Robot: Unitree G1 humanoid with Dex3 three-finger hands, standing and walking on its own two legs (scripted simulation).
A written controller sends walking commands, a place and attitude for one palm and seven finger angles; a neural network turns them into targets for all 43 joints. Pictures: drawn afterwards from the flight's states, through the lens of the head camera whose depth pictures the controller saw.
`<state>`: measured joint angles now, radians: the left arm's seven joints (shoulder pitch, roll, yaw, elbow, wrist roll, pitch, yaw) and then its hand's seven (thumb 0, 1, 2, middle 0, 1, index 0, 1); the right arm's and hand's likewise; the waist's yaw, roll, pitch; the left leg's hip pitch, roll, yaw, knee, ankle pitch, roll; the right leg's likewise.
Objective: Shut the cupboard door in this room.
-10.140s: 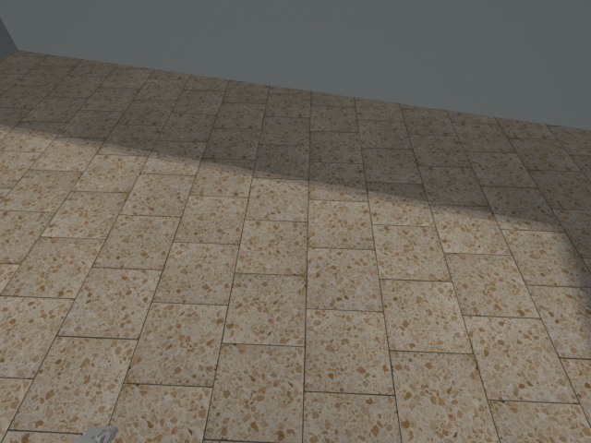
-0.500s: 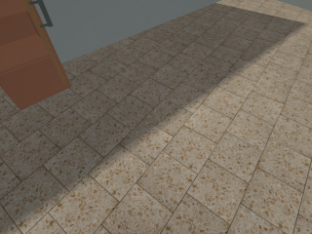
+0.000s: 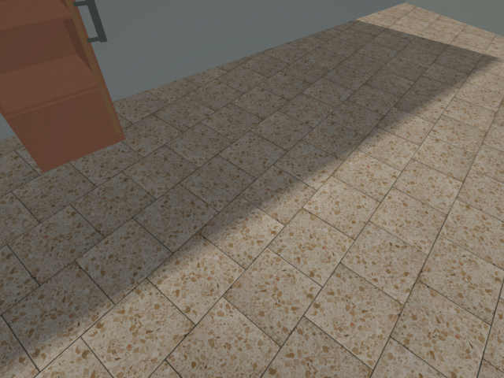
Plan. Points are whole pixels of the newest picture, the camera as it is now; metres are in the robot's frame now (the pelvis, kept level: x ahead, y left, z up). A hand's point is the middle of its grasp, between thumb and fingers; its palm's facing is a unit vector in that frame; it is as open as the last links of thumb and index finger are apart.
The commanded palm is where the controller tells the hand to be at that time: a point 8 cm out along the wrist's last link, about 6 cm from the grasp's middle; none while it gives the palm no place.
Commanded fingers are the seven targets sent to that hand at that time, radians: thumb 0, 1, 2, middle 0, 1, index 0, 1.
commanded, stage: turn or walk to find it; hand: left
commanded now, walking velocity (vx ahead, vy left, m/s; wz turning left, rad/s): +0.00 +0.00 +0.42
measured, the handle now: (90, 22) +1.11 +0.61 +0.05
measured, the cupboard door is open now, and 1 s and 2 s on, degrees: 79 79 79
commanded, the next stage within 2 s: stand and wait in 0.28 s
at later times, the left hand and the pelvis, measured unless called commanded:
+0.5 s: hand out of the picture -0.03 +0.18 -0.16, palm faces +0.21 -0.95 -0.24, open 7.3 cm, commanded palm none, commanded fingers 0.00 0.90 0.90 -0.20 -0.30 -0.20 -0.30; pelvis -0.03 -0.01 +0.01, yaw +11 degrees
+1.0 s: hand out of the picture -0.08 +0.17 -0.16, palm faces +0.26 -0.94 -0.23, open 7.3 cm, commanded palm none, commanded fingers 0.00 0.90 0.90 -0.20 -0.30 -0.20 -0.30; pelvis -0.05 -0.01 +0.01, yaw +14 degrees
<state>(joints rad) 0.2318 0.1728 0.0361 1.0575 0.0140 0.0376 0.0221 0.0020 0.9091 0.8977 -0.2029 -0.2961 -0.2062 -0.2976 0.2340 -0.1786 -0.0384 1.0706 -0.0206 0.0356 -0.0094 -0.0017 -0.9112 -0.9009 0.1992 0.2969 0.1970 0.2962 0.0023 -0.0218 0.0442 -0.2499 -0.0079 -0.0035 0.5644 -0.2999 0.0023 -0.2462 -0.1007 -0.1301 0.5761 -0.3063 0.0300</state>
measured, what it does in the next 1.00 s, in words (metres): steps on the spot: left foot, then right foot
